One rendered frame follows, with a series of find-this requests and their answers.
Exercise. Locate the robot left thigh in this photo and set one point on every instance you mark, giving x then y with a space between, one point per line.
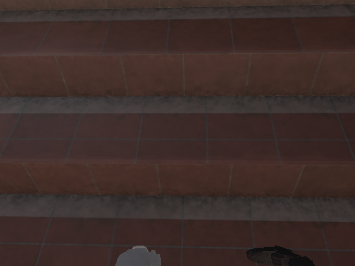
139 257

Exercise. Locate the robot right hand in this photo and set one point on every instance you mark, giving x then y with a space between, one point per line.
278 256

